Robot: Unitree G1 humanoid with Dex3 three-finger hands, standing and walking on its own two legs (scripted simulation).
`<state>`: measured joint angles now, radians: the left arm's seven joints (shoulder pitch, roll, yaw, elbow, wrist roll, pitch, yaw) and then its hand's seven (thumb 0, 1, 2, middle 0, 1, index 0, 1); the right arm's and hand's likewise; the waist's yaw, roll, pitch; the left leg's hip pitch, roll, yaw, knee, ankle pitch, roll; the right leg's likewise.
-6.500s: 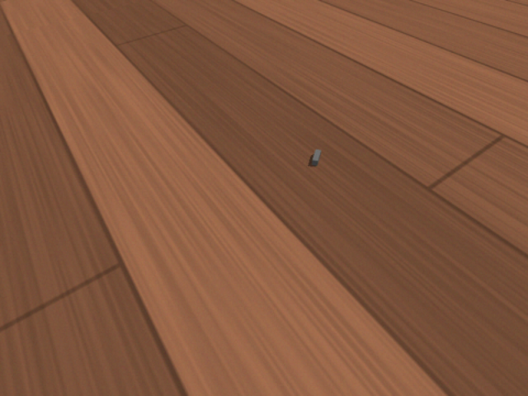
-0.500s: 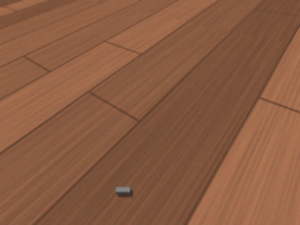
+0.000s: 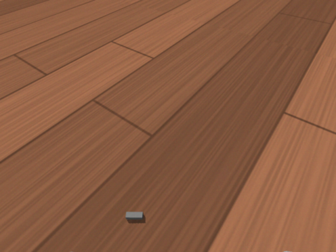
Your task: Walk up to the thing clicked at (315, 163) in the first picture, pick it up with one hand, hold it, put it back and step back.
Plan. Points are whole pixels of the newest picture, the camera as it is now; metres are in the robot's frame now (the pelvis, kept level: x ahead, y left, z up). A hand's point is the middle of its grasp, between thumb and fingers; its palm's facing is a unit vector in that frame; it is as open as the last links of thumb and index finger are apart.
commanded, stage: walk up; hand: left
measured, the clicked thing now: (134, 215) +0.45 +0.24 -0.76
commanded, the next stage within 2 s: stand in 0.76 s
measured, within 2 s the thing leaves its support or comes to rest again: neither
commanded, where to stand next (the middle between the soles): +0.05 -0.02 m, yaw +0 degrees
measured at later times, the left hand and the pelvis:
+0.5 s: hand out of the picture +0.08 +0.25 -0.15, palm faces -0.04 -0.93 -0.37, open 7.4 cm; pelvis -0.01 -0.01 +0.01, yaw -1 degrees
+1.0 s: hand out of the picture +0.10 +0.23 -0.14, palm faces -0.04 -0.94 -0.34, open 7.4 cm; pelvis -0.01 -0.02 +0.01, yaw -1 degrees
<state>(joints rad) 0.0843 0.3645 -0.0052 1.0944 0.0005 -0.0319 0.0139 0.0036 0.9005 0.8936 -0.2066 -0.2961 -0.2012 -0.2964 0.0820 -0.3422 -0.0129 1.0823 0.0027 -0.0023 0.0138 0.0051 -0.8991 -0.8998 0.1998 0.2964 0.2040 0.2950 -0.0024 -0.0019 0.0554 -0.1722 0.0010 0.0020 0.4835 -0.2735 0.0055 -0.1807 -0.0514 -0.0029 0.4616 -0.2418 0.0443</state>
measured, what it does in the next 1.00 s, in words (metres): stands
